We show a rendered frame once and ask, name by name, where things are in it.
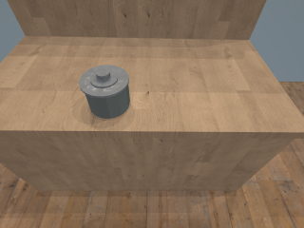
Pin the knob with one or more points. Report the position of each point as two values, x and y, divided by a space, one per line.
102 73

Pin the table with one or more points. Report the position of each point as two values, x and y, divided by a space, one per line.
205 112

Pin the lid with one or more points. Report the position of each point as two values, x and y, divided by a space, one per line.
113 86

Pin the pot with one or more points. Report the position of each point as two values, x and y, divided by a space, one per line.
110 107

